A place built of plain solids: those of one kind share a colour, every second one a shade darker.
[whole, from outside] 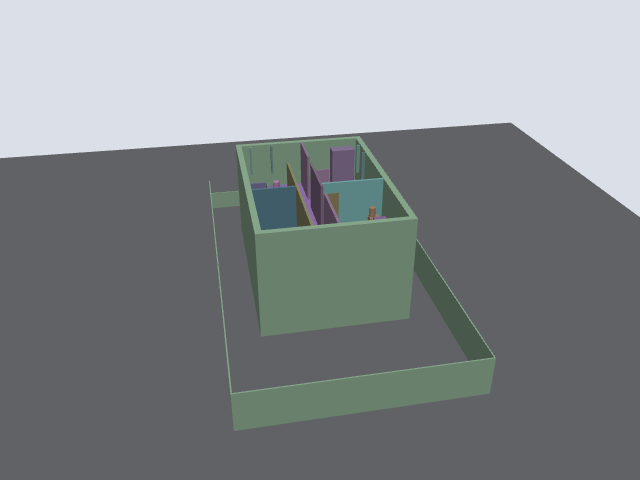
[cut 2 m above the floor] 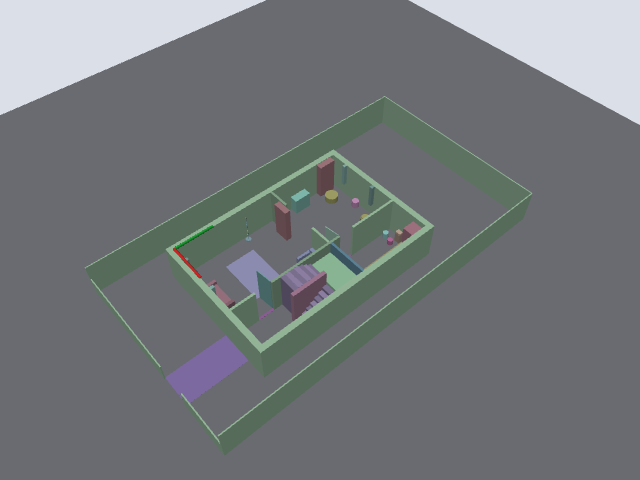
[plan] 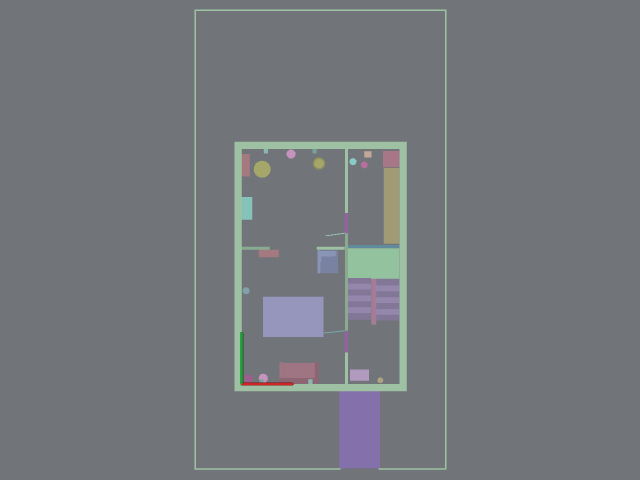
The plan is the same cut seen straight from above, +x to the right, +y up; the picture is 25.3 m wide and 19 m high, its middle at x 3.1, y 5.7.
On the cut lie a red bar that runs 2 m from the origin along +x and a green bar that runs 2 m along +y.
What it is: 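A detached two-storey house, 6.2 m wide inside and 9.3 m deep; a hall 2.04 m wide with a dog-leg stair of 16 risers of 173 mm on goings of 232 mm; a through lounge; upstairs three bedrooms and a bathroom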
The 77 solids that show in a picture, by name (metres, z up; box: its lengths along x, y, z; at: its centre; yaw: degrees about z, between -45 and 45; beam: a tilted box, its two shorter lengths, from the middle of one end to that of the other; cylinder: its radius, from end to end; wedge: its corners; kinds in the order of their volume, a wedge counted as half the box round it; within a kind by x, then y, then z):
{
 "wall_1": {"box": [0.06, 18.22, 1.85], "at": [-1.83, 5.71, 0.88]},
 "wall_2": {"box": [0.29, 9.88, 5.22], "at": [-0.15, 4.65, 2.56]},
 "wall_3": {"box": [1.12, 0.12, 2.67], "at": [0.56, 5.38, 1.29]},
 "wall_4": {"box": [5.78, 0.06, 1.05], "at": [1.03, -3.37, 0.47]},
 "wall_5": {"box": [6.82, 0.29, 5.22], "at": [3.12, -0.15, 2.56]},
 "wall_6": {"box": [6.82, 0.29, 5.22], "at": [3.12, 9.45, 2.56]},
 "wall_7": {"box": [9.97, 0.06, 1.85], "at": [3.12, 14.79, 0.88]},
 "wall_8": {"box": [1.12, 0.12, 2.67], "at": [3.53, 5.38, 1.29]},
 "wall_9": {"box": [0.12, 1.25, 2.67], "at": [4.15, 0.62, 1.29]},
 "wall_10": {"box": [0.12, 3.86, 2.67], "at": [4.15, 4.04, 1.29]},
 "wall_11": {"box": [0.12, 2.54, 2.67], "at": [4.15, 8.03, 1.29]},
 "wall_12": {"box": [0.29, 9.88, 5.22], "at": [6.39, 4.65, 2.56]},
 "wall_13": {"box": [2.69, 0.06, 1.05], "at": [6.76, -3.37, 0.47]},
 "wall_14": {"box": [0.06, 18.22, 1.85], "at": [8.08, 5.71, 0.88]},
 "upper_floor_rooms_1": {"box": [4.21, 9.31, 0.14], "at": [2.1, 4.65, 2.69]},
 "tread_1": {"box": [0.92, 0.27, 2.61], "at": [4.67, 2.68, 1.28]},
 "tread_2": {"box": [0.92, 0.27, 2.44], "at": [4.67, 2.91, 1.2]},
 "tread_3": {"box": [0.92, 0.27, 2.26], "at": [4.67, 3.14, 1.11]},
 "tread_4": {"box": [0.92, 0.27, 2.09], "at": [4.67, 3.37, 1.03]},
 "tread_5": {"box": [0.92, 0.27, 1.92], "at": [4.67, 3.6, 0.94]},
 "tread_6": {"box": [0.92, 0.27, 1.75], "at": [4.67, 3.84, 0.85]},
 "tread_7": {"box": [0.92, 0.27, 1.57], "at": [4.67, 4.07, 0.77]},
 "tread_8": {"box": [0.92, 0.27, 0.19], "at": [5.78, 2.64, 0.08]},
 "tread_9": {"box": [0.92, 0.27, 0.37], "at": [5.78, 2.87, 0.16]},
 "tread_10": {"box": [0.92, 0.27, 0.54], "at": [5.78, 3.11, 0.25]},
 "tread_11": {"box": [0.92, 0.27, 0.71], "at": [5.78, 3.34, 0.34]},
 "tread_12": {"box": [0.92, 0.27, 0.88], "at": [5.78, 3.57, 0.42]},
 "tread_13": {"box": [0.92, 0.27, 1.06], "at": [5.78, 3.8, 0.51]},
 "tread_14": {"box": [0.92, 0.27, 1.23], "at": [5.78, 4.04, 0.59]},
 "half_landing_1": {"box": [2.04, 1.21, 1.4], "at": [5.22, 4.77, 0.68]},
 "ground_1": {"box": [1.62, 3.05, 0.5], "at": [4.67, -1.81, -0.25]},
 "corridor_wall_1": {"box": [0.12, 2.08, 2.55], "at": [3.02, 1.04, 3.9]},
 "corridor_wall_2": {"box": [0.12, 2.71, 2.55], "at": [3.02, 4.33, 3.9]},
 "corridor_wall_3": {"box": [0.12, 2.84, 2.55], "at": [3.02, 7.88, 3.9]},
 "landing_wall_1": {"box": [0.12, 6.76, 2.55], "at": [4.15, 5.92, 3.9]},
 "wardrobe_bed_1": {"box": [1.24, 0.6, 2.05], "at": [0.82, 0.3, 3.74]},
 "stair_spine_1": {"box": [0.2, 1.83, 3.81], "at": [5.22, 3.26, 1.86]},
 "landing_end_wall_1": {"box": [2.04, 0.12, 5.22], "at": [5.22, 5.44, 2.56]},
 "shelf_1": {"box": [0.32, 0.9, 2.02], "at": [0.16, 8.66, 0.96]},
 "shelf_2": {"box": [0.8, 0.3, 1.99], "at": [1.07, 5.17, 0.94]},
 "bedrooms_wall_1": {"box": [2.96, 0.12, 2.55], "at": [1.48, 5.38, 3.9]},
 "sofa_1": {"box": [0.16, 0.86, 0.65], "at": [1.57, 0.43, 0.28]},
 "sofa_2": {"box": [1.56, 0.24, 0.83], "at": [2.27, 0.12, 0.36]},
 "sofa_3": {"box": [1.24, 0.65, 0.37], "at": [2.27, 0.51, 0.24]},
 "sofa_4": {"box": [0.16, 0.86, 0.65], "at": [2.97, 0.43, 0.28]},
 "fridge_freezer_1": {"box": [0.65, 0.65, 1.85], "at": [5.91, 8.9, 0.88]},
 "slotfit_front_seat_1": {"box": [0.12, 0.46, 0.7], "at": [3.06, 4.61, 0.3]},
 "slotfit_front_seat_2": {"box": [0.57, 0.69, 0.52], "at": [3.41, 4.72, 0.21]},
 "slotfit_front_seat_3": {"box": [0.62, 0.2, 0.84], "at": [3.41, 5.17, 0.37]},
 "dresser_1": {"box": [0.42, 0.9, 0.92], "at": [0.21, 6.96, 0.41]},
 "clutter_clutter_back_1": {"cylinder": 0.33, "from": [0.81, 8.5, -0.05], "to": [0.81, 8.5, 0.33]},
 "clutter_clutter_back_2": {"cylinder": 0.24, "from": [3.06, 8.73, -0.05], "to": [3.06, 8.73, 0.31]},
 "clutter_clutter_back_3": {"cylinder": 0.18, "from": [3.06, 8.73, -0.05], "to": [3.06, 8.73, 0.36]},
 "laid_rug_front_room_1": {"box": [2.4, 1.6, 0.06], "at": [2.04, 2.66, -0.02]},
 "curtains_curtains_1": {"box": [0.19, 0.1, 1.57], "at": [0.09, 0.88, 4.34]},
 "curtains_curtains_2": {"box": [0.19, 0.1, 1.57], "at": [0.09, 1.98, 4.34]},
 "curtains_curtains_3": {"box": [0.17, 0.19, 1.61], "at": [0.96, 9.21, 1.59]},
 "curtains_curtains_4": {"box": [0.17, 0.19, 1.61], "at": [2.89, 9.21, 1.59]},
 "curtains_curtains_5": {"box": [0.1, 0.19, 1.57], "at": [4.67, 0.09, 4.34]},
 "curtains_curtains_6": {"box": [0.1, 0.19, 1.57], "at": [5.78, 0.09, 4.34]},
 "plant_pot_1": {"cylinder": 0.18, "from": [0.85, 0.23, 0.0], "to": [0.85, 0.23, 0.38]},
 "plant_pot_2": {"cylinder": 0.18, "from": [1.95, 9.1, 0.0], "to": [1.95, 9.1, 0.38]},
 "plant_pot_3": {"cylinder": 0.18, "from": [4.51, 0.35, 2.76], "to": [4.51, 0.35, 3.14]},
 "worktop_1": {"box": [0.62, 3.0, 0.04], "at": [5.93, 7.05, 0.88]},
 "void_board_front_1": {"box": [1.12, 0.06, 1.09], "at": [5.68, 1.61, 3.17]},
 "door_leaf_bedroom_front_1": {"box": [0.86, 0.04, 2.05], "at": [2.53, 2.91, 3.74], "yaw": 8.6},
 "door_leaf_front_room_1": {"box": [0.83, 0.04, 2.05], "at": [3.67, 2.06, 0.97], "yaw": 6.0},
 "door_leaf_kitchen_side_1": {"box": [0.77, 0.04, 2.05], "at": [3.7, 5.92, 0.97], "yaw": 7.9},
 "door_leaf_bedroom_rear_1": {"box": [0.74, 0.04, 2.05], "at": [2.59, 5.68, 3.74], "yaw": 2.0},
 "bin_1": {"box": [0.28, 0.25, 0.6], "at": [4.99, 9.09, 0.25]},
 "nightstand_1": {"cylinder": 0.15, "from": [0.52, 5.59, 3.31], "to": [0.52, 5.59, 3.78]},
 "box_cardboard_1": {"box": [0.32, 0.31, 0.28], "at": [0.27, 0.2, 0.09]},
 "laid_doormat_1": {"box": [0.75, 0.45, 0.06], "at": [4.67, 0.35, -0.02]},
 "bin_waste_1": {"cylinder": 0.14, "from": [4.41, 8.8, 0.0], "to": [4.41, 8.8, 0.31]},
 "clutter_clutter_kitchen_1": {"cylinder": 0.13, "from": [4.85, 8.67, -0.05], "to": [4.85, 8.67, 0.28]},
 "threshold_1": {"box": [0.13, 0.86, 0.06], "at": [4.15, 1.68, -0.02]},
 "threshold_2": {"box": [0.13, 0.8, 0.06], "at": [4.15, 6.37, -0.02]}
}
